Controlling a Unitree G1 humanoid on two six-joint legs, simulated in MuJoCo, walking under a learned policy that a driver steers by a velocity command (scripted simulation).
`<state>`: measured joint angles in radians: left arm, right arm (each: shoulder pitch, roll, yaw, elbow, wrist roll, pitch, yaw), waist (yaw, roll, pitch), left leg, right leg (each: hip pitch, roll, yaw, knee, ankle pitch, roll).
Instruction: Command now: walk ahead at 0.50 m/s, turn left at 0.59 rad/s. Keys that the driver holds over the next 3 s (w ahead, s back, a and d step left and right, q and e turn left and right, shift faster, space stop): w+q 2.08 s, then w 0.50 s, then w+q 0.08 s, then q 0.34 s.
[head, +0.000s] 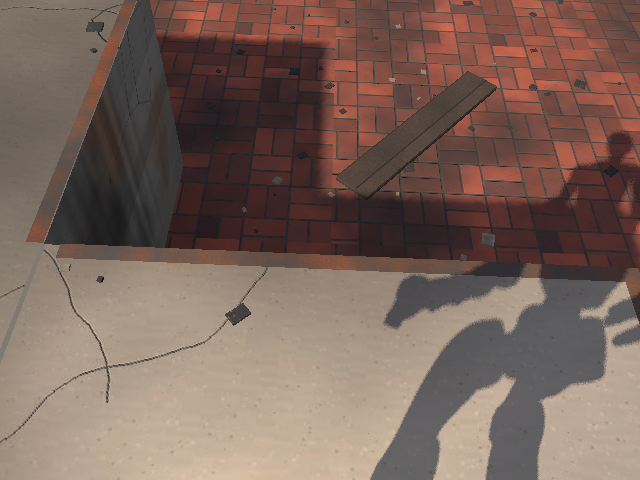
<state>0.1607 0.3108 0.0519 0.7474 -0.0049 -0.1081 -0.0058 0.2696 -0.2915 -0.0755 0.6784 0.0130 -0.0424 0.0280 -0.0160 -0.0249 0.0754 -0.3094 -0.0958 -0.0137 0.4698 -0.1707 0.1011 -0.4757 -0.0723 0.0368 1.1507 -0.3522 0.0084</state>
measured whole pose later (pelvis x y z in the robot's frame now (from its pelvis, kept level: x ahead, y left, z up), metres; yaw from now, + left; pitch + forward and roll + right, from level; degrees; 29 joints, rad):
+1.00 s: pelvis +0.47 +0.10 +0.00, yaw +36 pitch +0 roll -1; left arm 0.14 0.31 0.06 0.68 -0.01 -0.07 0.00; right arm 0.29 -0.27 -0.05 0.67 0.01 -0.02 0.01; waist -0.02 -0.03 0.08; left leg -0.31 -0.09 -0.03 0.50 -0.19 0.10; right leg -0.51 -0.07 0.04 1.14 -0.36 0.02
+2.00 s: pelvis +0.69 +0.48 +0.00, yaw +73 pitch +0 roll -2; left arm 0.18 0.31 0.03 0.71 0.00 -0.10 -0.01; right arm 0.24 -0.29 -0.06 0.77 0.03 -0.05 0.05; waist 0.00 -0.02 0.06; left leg -0.29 -0.09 -0.03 0.48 -0.18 0.11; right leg -0.46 -0.06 0.00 1.17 -0.34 0.01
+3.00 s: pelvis +0.72 +1.04 +0.00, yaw +91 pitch +3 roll -1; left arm 0.16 0.34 0.03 0.73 0.00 -0.01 0.03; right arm 0.13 -0.30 -0.04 0.72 -0.01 -0.03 0.02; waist 0.00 -0.04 0.05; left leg -0.43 -0.08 -0.07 0.47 -0.09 0.06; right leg -0.53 -0.03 0.05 1.15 -0.45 0.06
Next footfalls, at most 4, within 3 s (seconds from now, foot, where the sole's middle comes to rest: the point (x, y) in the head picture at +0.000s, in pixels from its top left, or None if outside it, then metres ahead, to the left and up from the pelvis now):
0.32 right None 0.38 -0.13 -0.77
0.82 left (221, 449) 0.50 0.20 -0.77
1.30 right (238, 319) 0.81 0.19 -0.77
1.84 left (53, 375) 0.67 0.58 -0.77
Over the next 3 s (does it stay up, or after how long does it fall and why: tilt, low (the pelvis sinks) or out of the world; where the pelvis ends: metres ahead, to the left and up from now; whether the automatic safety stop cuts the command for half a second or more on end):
stays up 0.72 1.04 0.00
